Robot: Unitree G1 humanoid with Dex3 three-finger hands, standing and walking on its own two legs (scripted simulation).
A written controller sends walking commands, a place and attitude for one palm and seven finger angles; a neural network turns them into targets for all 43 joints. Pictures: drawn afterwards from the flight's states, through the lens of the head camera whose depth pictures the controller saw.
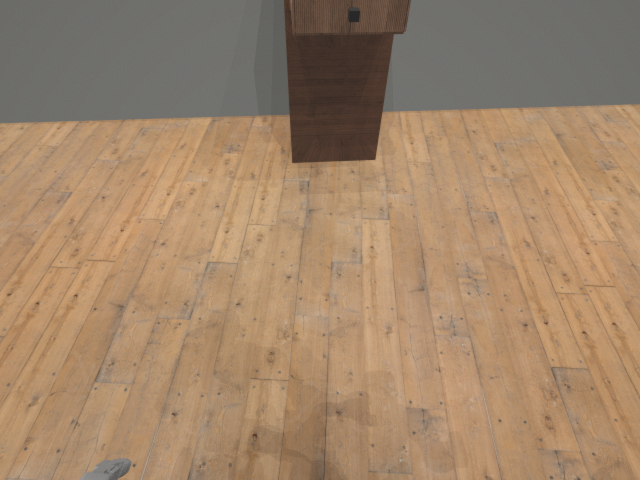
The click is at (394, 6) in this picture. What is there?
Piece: drawer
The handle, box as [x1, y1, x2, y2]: [348, 7, 359, 21]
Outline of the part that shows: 350,7 348,10 349,21 358,21 358,7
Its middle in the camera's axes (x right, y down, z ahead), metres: +0.10 -0.73 +1.24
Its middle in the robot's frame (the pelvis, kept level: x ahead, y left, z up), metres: +1.43 -0.03 +0.03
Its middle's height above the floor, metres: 0.80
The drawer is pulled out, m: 0.24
